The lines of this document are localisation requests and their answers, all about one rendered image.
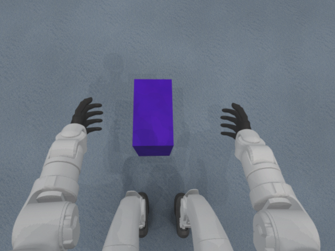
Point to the carton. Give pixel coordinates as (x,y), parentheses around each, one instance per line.
(152,117)

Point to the right robot thigh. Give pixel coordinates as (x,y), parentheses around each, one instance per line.
(207,231)

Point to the robot left forearm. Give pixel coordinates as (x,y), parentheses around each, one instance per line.
(60,172)

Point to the robot right hand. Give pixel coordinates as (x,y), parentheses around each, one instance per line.
(241,121)

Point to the robot right forearm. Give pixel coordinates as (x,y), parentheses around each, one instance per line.
(268,189)

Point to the right robot upper arm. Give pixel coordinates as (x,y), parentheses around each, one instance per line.
(284,230)

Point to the left robot upper arm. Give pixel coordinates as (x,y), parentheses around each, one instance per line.
(47,226)

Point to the robot left hand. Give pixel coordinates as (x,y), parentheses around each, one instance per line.
(81,115)

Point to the robot left shin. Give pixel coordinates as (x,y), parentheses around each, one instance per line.
(134,193)

